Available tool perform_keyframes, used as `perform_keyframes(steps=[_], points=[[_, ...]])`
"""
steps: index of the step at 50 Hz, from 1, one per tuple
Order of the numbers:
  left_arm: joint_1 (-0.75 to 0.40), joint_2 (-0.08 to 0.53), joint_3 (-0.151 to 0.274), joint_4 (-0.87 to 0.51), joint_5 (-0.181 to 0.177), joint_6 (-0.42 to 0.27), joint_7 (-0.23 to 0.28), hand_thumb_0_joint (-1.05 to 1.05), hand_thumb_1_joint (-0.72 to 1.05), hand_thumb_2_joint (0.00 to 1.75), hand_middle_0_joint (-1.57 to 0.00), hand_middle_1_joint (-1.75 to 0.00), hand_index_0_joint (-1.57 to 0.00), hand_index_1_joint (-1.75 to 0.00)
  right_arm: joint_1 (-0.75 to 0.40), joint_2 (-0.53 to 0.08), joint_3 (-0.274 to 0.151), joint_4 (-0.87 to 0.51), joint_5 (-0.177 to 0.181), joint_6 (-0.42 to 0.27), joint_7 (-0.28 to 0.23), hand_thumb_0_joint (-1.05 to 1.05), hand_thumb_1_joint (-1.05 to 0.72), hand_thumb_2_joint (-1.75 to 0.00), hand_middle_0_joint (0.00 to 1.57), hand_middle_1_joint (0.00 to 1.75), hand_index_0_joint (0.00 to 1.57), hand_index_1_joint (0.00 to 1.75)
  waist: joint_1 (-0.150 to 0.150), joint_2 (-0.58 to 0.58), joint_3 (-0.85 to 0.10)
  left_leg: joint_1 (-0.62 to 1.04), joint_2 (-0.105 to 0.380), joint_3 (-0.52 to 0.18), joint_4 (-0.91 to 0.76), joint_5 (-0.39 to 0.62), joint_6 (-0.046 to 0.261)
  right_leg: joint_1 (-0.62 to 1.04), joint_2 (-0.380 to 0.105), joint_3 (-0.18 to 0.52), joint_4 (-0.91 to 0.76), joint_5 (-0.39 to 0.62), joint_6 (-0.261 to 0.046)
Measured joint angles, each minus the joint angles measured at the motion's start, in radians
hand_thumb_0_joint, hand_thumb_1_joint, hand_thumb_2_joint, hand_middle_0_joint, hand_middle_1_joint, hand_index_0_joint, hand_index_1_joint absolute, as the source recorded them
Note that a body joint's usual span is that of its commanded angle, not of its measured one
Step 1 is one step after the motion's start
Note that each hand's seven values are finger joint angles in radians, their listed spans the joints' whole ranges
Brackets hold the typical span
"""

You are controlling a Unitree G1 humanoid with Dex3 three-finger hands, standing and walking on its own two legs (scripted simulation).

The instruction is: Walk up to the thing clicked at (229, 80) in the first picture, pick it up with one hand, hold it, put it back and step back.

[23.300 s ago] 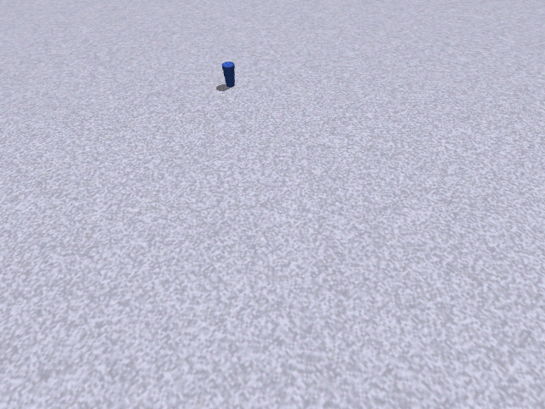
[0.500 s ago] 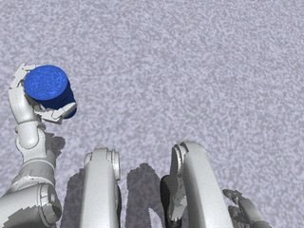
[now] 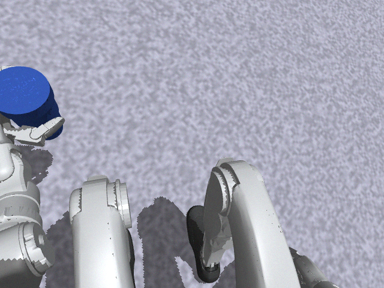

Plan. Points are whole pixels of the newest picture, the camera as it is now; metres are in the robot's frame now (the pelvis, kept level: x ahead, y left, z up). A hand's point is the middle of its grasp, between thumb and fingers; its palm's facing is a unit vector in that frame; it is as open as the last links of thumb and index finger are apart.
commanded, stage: crouch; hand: left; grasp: from the side
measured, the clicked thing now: (35, 111) +0.46 +0.26 -0.09
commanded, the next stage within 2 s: lower in 0.24 s
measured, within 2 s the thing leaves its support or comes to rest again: neither
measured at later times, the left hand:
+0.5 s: hand (36, 115) +0.46 +0.27 -0.12, palm faces +0.32 -0.95 -0.03, open 11.2 cm
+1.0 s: hand (47, 119) +0.47 +0.27 -0.18, palm faces +0.32 -0.95 -0.04, open 11.2 cm
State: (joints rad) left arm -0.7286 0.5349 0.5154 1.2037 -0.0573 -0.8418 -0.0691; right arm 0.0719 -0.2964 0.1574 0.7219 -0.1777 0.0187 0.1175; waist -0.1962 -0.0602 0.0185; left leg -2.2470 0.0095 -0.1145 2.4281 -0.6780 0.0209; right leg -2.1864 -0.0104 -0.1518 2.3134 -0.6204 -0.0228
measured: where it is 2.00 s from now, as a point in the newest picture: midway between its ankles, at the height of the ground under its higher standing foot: (165, 268)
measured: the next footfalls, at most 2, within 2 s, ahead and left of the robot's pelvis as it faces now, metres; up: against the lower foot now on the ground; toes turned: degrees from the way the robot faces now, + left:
none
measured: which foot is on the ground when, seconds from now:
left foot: down 0.00-1.00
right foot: down 0.00-1.00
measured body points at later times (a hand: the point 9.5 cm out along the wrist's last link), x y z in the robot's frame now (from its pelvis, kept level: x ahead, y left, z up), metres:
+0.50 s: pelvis +0.00 +0.00 -0.02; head +0.23 +0.11 +0.35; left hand +0.44 +0.32 -0.12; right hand +0.11 -0.27 -0.11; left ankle +0.09 +0.12 -0.30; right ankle +0.12 -0.11 -0.30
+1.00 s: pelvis +0.00 +0.01 -0.04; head +0.25 +0.13 +0.31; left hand +0.45 +0.32 -0.18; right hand +0.10 -0.27 -0.10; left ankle +0.09 +0.12 -0.30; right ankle +0.12 -0.11 -0.30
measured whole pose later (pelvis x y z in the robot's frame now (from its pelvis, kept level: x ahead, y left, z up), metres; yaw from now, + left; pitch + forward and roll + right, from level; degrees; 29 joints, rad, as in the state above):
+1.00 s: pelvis +0.00 +0.01 -0.04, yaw -6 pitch +19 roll -15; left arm -0.72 0.78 0.56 1.37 -0.05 -0.99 -0.01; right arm -0.07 -0.37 0.39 0.62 -0.30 0.02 0.14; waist -0.27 -0.19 0.24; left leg -2.26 0.01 -0.24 2.61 -0.71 0.03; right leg -2.15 0.02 -0.26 2.39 -0.60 0.00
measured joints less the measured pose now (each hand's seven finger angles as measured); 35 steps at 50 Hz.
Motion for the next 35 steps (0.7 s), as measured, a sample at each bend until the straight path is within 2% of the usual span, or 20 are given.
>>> perform_keyframes(steps=[8,13,22,26,35], points=[[0.003,0.018,0.018,-0.003,-0.012,-0.016,0.01,0.02,-0.52,0.99,-0.82,-1.07,-0.67,-1.04,-0.026,-0.011,0.025,-0.012,-0.015,0.002,0.005,0.0,-0.91,-0.9,0.2,0.3,0.21,0.3,-0.009,-0.013,0.022,-0.016,-0.001,-0.023,0.045,-0.012,-0.001,-0.008,0.001,-0.021,0.031,-0.005,0.0],[0.009,0.042,0.015,-0.005,0.0,-0.021,0.005,0.02,-0.51,0.99,-0.81,-1.08,-0.66,-1.04,-0.046,-0.019,0.036,-0.029,-0.025,0.003,0.008,0.0,-0.9,-0.9,0.2,0.3,0.21,0.3,-0.013,-0.019,0.044,-0.026,0.0,-0.032,0.067,-0.013,0.001,-0.012,0.003,-0.029,0.043,-0.002,0.003],[0.025,0.056,0.005,-0.009,-0.007,-0.026,0.015,0.02,-0.51,0.99,-0.81,-1.09,-0.66,-1.05,-0.062,-0.028,0.062,-0.042,-0.037,0.007,0.016,0.0,-0.9,-0.9,0.2,0.3,0.21,0.3,-0.015,-0.033,0.069,-0.034,-0.003,-0.045,0.092,-0.014,0.004,-0.01,0.003,-0.041,0.057,-0.002,0.007],[0.018,0.08,0.003,0.041,-0.008,-0.041,0.029,0.02,-0.51,0.99,-0.81,-1.09,-0.66,-1.05,-0.077,-0.034,0.088,-0.049,-0.045,0.006,0.021,0.0,-0.91,-0.9,0.2,0.3,0.21,0.3,-0.026,-0.043,0.089,-0.034,-0.002,-0.054,0.105,-0.014,0.006,-0.006,0.006,-0.049,0.062,0.002,0.009],[0.004,0.151,0.038,0.102,0.011,-0.1,0.045,0.02,-0.5,0.99,-0.8,-1.09,-0.65,-1.05,-0.111,-0.043,0.153,-0.073,-0.081,0.007,0.026,0.0,-0.9,-0.9,0.2,0.3,0.21,0.3,-0.056,-0.095,0.16,-0.029,0.004,-0.086,0.141,-0.016,0.004,0.006,0.017,-0.075,0.073,0.018,0.014]])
